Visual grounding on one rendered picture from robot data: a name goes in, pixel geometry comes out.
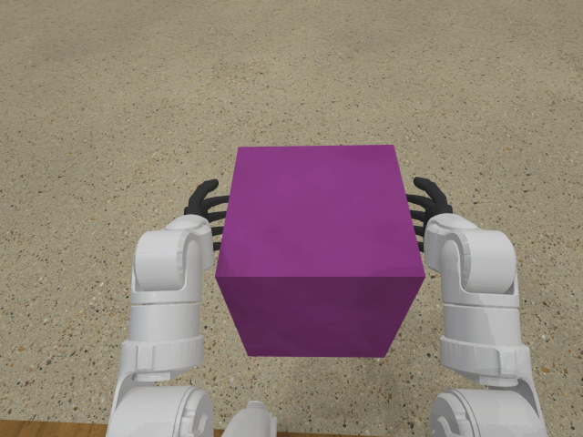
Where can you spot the carton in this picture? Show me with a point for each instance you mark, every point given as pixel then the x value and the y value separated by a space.
pixel 318 255

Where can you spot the robot left upper arm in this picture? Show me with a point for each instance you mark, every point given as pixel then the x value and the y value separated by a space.
pixel 163 411

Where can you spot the left robot hand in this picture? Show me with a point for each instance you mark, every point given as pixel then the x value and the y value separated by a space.
pixel 200 206

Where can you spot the robot right forearm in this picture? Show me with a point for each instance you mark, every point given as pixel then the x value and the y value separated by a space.
pixel 482 340

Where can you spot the right robot hand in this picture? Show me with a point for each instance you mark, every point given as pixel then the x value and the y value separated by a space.
pixel 435 205

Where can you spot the robot left shin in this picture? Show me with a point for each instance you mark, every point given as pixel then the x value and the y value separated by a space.
pixel 256 404

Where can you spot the robot right upper arm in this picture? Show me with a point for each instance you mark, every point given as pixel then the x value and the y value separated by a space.
pixel 483 413

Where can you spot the robot left thigh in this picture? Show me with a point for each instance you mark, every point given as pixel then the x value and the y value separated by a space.
pixel 252 422

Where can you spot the robot left forearm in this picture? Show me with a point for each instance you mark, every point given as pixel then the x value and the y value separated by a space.
pixel 163 339

